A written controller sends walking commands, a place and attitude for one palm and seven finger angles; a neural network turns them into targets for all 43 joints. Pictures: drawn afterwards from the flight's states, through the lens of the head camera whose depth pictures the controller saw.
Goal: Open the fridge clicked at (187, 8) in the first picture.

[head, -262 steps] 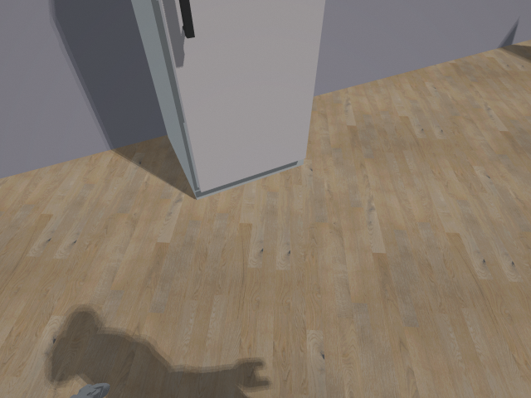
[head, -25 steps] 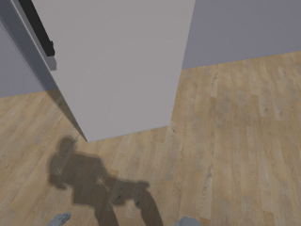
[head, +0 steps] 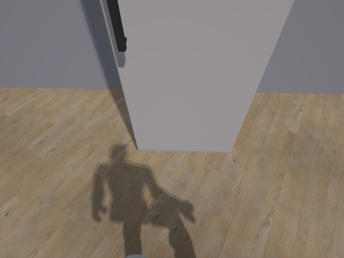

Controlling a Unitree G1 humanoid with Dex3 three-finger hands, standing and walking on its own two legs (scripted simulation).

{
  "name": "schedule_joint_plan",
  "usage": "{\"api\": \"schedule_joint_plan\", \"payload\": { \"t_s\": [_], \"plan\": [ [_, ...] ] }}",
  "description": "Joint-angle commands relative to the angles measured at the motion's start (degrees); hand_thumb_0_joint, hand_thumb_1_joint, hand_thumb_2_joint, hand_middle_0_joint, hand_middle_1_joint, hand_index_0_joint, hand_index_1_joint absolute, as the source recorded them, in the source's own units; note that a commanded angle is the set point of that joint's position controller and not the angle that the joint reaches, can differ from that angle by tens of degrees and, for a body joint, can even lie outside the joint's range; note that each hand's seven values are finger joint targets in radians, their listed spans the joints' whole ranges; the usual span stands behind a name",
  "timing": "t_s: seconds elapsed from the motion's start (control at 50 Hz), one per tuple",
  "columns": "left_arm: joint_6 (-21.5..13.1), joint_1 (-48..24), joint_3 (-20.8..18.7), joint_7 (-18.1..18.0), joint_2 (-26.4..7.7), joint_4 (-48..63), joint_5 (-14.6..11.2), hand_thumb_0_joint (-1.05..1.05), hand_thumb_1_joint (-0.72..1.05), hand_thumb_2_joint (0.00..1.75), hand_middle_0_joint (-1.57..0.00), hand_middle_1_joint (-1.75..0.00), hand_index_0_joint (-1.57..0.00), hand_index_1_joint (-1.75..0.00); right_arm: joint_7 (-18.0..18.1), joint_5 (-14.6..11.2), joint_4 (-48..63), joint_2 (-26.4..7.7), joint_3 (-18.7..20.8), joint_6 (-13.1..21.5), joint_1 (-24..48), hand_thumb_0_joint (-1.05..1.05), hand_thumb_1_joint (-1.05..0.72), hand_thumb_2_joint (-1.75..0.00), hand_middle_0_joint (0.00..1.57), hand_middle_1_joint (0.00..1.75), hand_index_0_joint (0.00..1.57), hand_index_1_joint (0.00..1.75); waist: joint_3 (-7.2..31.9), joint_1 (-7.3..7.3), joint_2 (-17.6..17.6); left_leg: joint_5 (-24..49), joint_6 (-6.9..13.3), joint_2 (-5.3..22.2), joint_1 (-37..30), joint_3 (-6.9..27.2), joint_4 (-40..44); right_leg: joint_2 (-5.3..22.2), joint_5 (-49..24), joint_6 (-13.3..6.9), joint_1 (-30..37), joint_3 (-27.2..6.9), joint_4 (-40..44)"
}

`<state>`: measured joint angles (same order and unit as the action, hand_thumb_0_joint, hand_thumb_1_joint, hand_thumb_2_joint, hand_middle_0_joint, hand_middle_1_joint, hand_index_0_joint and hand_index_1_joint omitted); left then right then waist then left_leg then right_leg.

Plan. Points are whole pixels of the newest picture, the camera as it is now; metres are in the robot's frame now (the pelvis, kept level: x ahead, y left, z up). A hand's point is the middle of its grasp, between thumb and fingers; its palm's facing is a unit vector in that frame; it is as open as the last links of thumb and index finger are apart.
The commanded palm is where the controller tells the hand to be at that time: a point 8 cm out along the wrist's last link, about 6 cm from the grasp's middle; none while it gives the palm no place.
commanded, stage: take the last steps up to it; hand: left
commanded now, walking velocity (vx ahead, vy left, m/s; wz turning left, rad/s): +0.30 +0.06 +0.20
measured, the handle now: out of the picture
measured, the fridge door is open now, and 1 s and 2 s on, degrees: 0 0 0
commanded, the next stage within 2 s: come to a stop and stand still in 0.94 s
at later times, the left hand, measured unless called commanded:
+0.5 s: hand out of the picture +0.12 +0.22 -0.16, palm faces +0.05 -0.98 -0.20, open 7.4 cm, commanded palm none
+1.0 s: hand (112, 255) +0.14 +0.18 -0.17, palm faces +0.20 -0.97 -0.16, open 7.3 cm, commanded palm none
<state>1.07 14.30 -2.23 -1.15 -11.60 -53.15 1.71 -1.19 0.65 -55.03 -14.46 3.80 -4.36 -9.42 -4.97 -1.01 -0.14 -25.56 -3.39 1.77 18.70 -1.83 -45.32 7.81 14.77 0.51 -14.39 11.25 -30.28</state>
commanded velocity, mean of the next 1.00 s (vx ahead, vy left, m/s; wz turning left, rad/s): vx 0.26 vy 0.03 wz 0.06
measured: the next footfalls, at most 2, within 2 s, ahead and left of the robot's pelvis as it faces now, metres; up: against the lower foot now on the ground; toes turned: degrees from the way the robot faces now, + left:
left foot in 0.06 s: +0.02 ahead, +0.13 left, +0.00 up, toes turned +5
right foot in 0.58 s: +0.21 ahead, -0.10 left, +0.00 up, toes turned -4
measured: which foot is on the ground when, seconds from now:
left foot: up 0.00-0.04, down 0.06-0.58, up 0.60-1.00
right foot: down 0.00-0.06, up 0.08-0.56, down 0.58-1.00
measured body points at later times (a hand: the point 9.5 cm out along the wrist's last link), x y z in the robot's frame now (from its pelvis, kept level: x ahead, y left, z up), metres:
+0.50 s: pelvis +0.07 +0.03 +0.00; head +0.08 +0.02 +0.45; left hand +0.12 +0.27 -0.14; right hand +0.02 -0.20 -0.15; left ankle -0.02 +0.13 -0.74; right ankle +0.14 -0.10 -0.71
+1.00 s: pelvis +0.22 +0.03 +0.00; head +0.23 +0.03 +0.45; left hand +0.14 +0.23 -0.15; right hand +0.32 -0.19 -0.15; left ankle +0.29 +0.16 -0.71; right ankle +0.17 -0.09 -0.74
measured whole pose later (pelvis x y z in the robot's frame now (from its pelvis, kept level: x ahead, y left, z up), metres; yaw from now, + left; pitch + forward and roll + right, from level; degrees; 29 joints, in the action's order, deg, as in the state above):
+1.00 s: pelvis +0.22 +0.03 +0.00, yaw +6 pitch +0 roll -1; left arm -3.3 22.7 -1.6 -0.8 -6.8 -64.8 1.4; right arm -1.4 1.2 -59.0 -10.0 2.9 0.8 -10.0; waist -1.7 -2.2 1.3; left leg -12.1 -1.2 5.2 26.5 -4.7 -39.4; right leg 1.9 16.6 0.3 -3.3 9.6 -20.6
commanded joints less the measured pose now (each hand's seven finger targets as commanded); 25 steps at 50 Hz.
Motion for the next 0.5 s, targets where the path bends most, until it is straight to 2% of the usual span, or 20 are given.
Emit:
{"api": "schedule_joint_plan", "payload": {
  "t_s": [0.0, 0.02, 0.04, 0.06, 0.08, 0.1, 0.12, 0.14, 0.18, 0.22, 0.28, 0.32, 0.38, 0.44, 0.48],
  "plan": [
    [-0.73, 0.86, -3.23, -0.58, -11.94, 1.67, -0.56, 0.00, 0.90, 0.90, -0.20, -0.30, -0.20, -0.30, 0.67, -0.23, 2.37, -2.52, -0.04, 3.13, -4.37, 0.00, -0.90, -0.90, 0.20, 0.30, 0.20, 0.30, 10.51, 1.58, -9.72, 11.94, 1.41, -1.36, -10.44, -2.74, 20.70, 9.56, -17.55, -3.49, 5.19, -7.79, 2.16],
    [-0.46, 1.35, -2.76, -0.36, -9.64, 1.84, -1.22, 0.00, 0.90, 0.90, -0.20, -0.30, -0.20, -0.30, 0.78, 0.05, 1.71, -5.62, 0.41, 3.87, -6.41, 0.00, -0.90, -0.90, 0.20, 0.30, 0.20, 0.30, 12.22, 2.53, -1.01, 15.53, 2.77, 3.36, -18.13, 2.10, 25.90, 6.36, -7.54, -0.56, -0.86, -4.56, -4.19],
    [-0.30, 1.43, -1.88, 0.21, -5.89, 3.22, -1.33, 0.00, 0.90, 0.90, -0.20, -0.30, -0.20, -0.30, 0.97, 0.66, 2.05, -11.04, 1.62, 4.13, -7.72, 0.00, -0.90, -0.90, 0.20, 0.30, 0.20, 0.30, 11.75, 3.25, 15.68, 19.31, 7.94, 16.45, -23.80, 19.10, 28.88, -0.79, 13.77, 2.87, -15.20, -1.48, -14.98],
    [-0.10, -2.87, -1.34, 0.24, -5.62, 4.34, -0.58, 0.00, 0.90, 0.90, -0.20, -0.30, -0.20, -0.30, 1.24, 0.85, 1.45, -13.16, 1.97, 3.61, -9.99, 0.00, -0.90, -0.90, 0.20, 0.30, 0.20, 0.30, 8.26, 5.33, 16.51, 18.39, 13.59, 21.32, -19.64, 24.10, 31.11, -2.36, 21.43, 2.55, -19.51, -4.86, -23.36],
    [-0.02, -4.63, -1.65, 0.52, -6.49, 3.98, -0.24, 0.00, 0.90, 0.90, -0.20, -0.30, -0.20, -0.30, 1.57, 1.09, 0.83, -11.07, 1.42, 3.77, -9.03, 0.00, -0.90, -0.90, 0.20, 0.30, 0.20, 0.30, 5.10, 4.90, 12.17, 10.53, 15.13, 20.18, -16.25, 21.60, 32.81, -1.18, 18.41, 1.86, -20.54, -7.38, -27.92],
    [-0.01, -5.40, -1.79, 0.81, -6.31, 2.68, 0.06, 0.00, 0.90, 0.90, -0.20, -0.30, -0.20, -0.30, 2.07, 0.94, 0.60, -8.58, 0.76, 4.34, -7.85, 0.00, -0.90, -0.90, 0.20, 0.30, 0.20, 0.30, 2.19, 4.28, 14.50, 8.50, 13.88, 16.67, -14.26, 19.71, 33.74, -1.05, 14.47, 1.74, -21.98, -8.72, -30.26],
    [-0.25, -4.67, -1.90, 1.37, -6.47, 1.55, 0.01, 0.00, 0.90, 0.90, -0.20, -0.30, -0.20, -0.30, 2.38, 0.77, 0.72, -6.77, 0.12, 4.72, -6.60, 0.00, -0.90, -0.90, 0.20, 0.30, 0.20, 0.30, 0.43, 3.31, 13.27, 9.15, 12.97, 14.58, -13.53, 17.66, 33.59, -1.11, 10.29, 1.53, -22.34, -9.24, -32.20],
    [-0.70, -2.65, -1.76, 1.90, -6.61, 0.23, 0.01, 0.00, 0.90, 0.90, -0.20, -0.30, -0.20, -0.30, 2.50, 0.49, 0.60, -5.76, -0.37, 5.32, -6.07, 0.00, -0.90, -0.90, 0.20, 0.30, 0.20, 0.30, 1.07, 2.37, 11.79, 11.63, 12.26, 13.25, -14.49, 15.13, 33.49, -0.87, 7.18, 1.69, -22.10, -8.98, -33.22],
    [-1.00, -1.08, -1.26, 2.10, -5.53, -1.40, -0.08, 0.00, 0.90, 0.90, -0.20, -0.30, -0.20, -0.30, 2.68, 0.27, -0.10, -4.88, -0.58, 6.24, -8.02, 0.00, -0.90, -0.90, 0.20, 0.30, 0.20, 0.30, 0.95, 2.04, 8.04, 18.02, 12.41, 11.48, -16.10, 12.58, 33.70, -1.32, 3.80, 2.30, -21.92, -8.47, -33.24],
    [-1.01, -0.70, -0.95, 1.94, -4.96, -1.98, -0.14, 0.00, 0.90, 0.90, -0.20, -0.30, -0.20, -0.30, 2.77, 0.10, -1.16, -4.44, -0.58, 6.72, -10.14, 0.00, -0.90, -0.90, 0.20, 0.30, 0.20, 0.30, 0.72, 1.90, 6.49, 19.22, 13.20, 11.49, -16.75, 11.80, 34.28, -1.27, 2.74, 2.63, -21.76, -8.44, -31.61],
    [-1.01, -2.10, -0.81, 1.96, -4.39, -1.70, -0.14, 0.00, 0.90, 0.90, -0.20, -0.30, -0.20, -0.30, 2.85, 0.05, -2.58, -3.74, -0.43, 7.12, -12.58, 0.00, -0.90, -0.90, 0.20, 0.30, 0.20, 0.30, -1.01, 2.05, 6.12, 16.40, 14.17, 12.01, -16.94, 11.97, 36.06, -0.73, 1.16, 2.95, -22.73, -8.58, -27.66],
    [-1.07, -4.25, -0.76, 2.04, -3.78, -0.89, -0.20, 0.00, 0.90, 0.90, -0.20, -0.30, -0.20, -0.30, 2.85, 0.19, -3.37, -3.49, -0.31, 7.23, -13.75, 0.00, -0.90, -0.90, 0.20, 0.30, 0.20, 0.30, -2.31, 2.59, 6.00, 14.18, 14.59, 12.34, -16.22, 12.22, 36.84, -0.64, 1.06, 2.87, -22.10, -8.33, -23.38],
    [-1.50, -7.60, -0.77, 2.17, -2.95, 0.25, -0.37, 0.00, 0.90, 0.90, -0.20, -0.30, -0.20, -0.30, 2.94, 0.54, -4.68, -3.20, -0.25, 7.47, -15.78, 0.00, -0.90, -0.90, 0.20, 0.30, 0.20, 0.30, -3.17, 3.42, 6.61, 15.26, 15.14, 13.40, -16.99, 12.61, 36.66, -0.66, 1.51, 2.49, -21.12, -7.98, -16.93],
    [-2.24, -9.22, -0.78, 2.27, -2.26, 0.98, -0.53, 0.00, 0.90, 0.90, -0.20, -0.30, -0.20, -0.30, 2.88, 0.87, -5.85, -3.30, -0.11, 7.48, -16.64, 0.00, -0.90, -0.90, 0.20, 0.30, 0.20, 0.30, -2.99, 3.80, 6.58, 19.06, 14.86, 13.64, -15.87, 12.06, 34.11, -2.04, 3.57, 1.53, -16.03, -6.66, -9.85],
    [-2.73, -7.11, -1.07, 2.32, -1.66, 0.12, -0.55, 0.00, 0.90, 0.90, -0.20, -0.30, -0.20, -0.30, 2.88, 1.04, -6.50, -3.34, -0.19, 7.42, -16.20, 0.00, -0.90, -0.90, 0.20, 0.30, 0.20, 0.30, -2.26, 2.50, 6.06, 21.14, 13.60, 12.62, -13.14, 10.34, 31.05, -3.81, 1.75, 0.72, -9.35, -5.31, -5.05]
  ]
}}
